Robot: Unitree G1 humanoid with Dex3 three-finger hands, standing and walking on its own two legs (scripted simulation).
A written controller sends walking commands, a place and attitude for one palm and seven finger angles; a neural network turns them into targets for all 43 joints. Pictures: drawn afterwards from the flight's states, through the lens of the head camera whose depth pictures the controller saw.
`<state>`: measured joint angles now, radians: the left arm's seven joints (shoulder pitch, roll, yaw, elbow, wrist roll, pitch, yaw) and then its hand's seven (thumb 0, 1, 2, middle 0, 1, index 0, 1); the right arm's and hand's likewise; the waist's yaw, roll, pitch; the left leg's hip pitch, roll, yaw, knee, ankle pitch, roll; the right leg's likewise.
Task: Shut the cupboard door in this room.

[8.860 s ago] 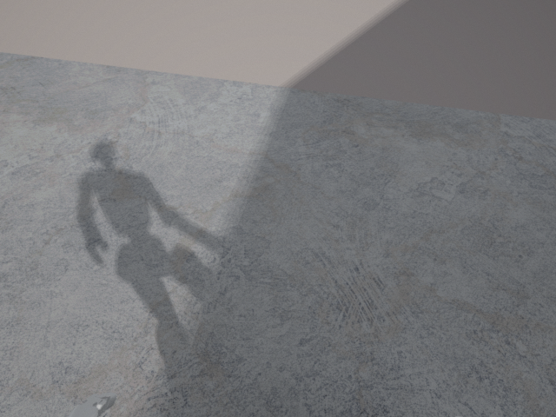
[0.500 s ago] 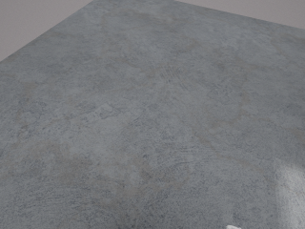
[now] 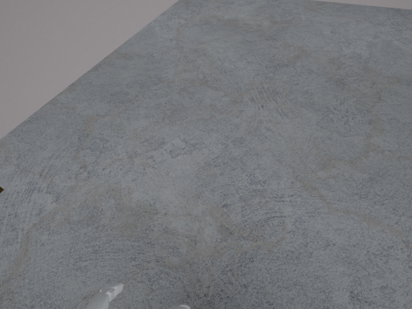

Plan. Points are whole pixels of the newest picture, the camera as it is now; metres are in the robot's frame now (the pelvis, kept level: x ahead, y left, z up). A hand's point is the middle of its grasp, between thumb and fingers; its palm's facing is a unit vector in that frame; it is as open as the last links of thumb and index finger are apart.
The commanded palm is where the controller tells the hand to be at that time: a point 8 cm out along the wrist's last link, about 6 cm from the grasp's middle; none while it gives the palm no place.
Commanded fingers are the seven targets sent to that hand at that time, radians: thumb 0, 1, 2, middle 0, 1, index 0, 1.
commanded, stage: turn or walk to find it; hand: left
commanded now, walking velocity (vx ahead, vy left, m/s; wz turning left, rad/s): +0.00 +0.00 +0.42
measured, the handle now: out of the picture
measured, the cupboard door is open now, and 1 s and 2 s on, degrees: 86 86 86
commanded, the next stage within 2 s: stand and wait in 0.46 s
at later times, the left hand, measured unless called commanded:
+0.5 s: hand out of the picture -0.08 +0.23 -0.18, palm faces +0.30 -0.92 -0.24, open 7.4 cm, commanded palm none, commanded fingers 0.00 0.90 0.90 -0.20 -0.30 -0.20 -0.30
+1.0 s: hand out of the picture -0.06 +0.19 -0.16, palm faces +0.30 -0.92 -0.24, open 7.3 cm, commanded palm none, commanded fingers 0.00 0.90 0.90 -0.20 -0.30 -0.20 -0.30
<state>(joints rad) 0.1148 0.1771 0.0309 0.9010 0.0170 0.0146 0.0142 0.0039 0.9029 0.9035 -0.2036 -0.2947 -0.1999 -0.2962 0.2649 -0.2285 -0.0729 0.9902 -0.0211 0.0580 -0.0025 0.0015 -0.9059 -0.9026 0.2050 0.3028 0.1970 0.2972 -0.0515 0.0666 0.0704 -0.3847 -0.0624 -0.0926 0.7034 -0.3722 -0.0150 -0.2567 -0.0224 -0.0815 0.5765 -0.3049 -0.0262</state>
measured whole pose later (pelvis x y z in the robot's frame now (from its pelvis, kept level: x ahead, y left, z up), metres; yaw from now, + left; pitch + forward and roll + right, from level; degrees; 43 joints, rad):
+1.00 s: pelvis -0.05 +0.00 +0.00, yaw +17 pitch -3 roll +1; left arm 0.22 0.15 0.02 1.05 0.02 0.00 0.02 0.01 0.92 0.90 -0.21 -0.29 -0.20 -0.30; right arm 0.24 -0.20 -0.05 1.07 -0.01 0.04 -0.02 -0.01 -0.93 -0.90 0.20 0.30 0.20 0.30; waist -0.02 0.03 0.03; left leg -0.26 0.00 0.03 0.67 -0.42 -0.01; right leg -0.22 -0.06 -0.11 0.55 -0.29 -0.02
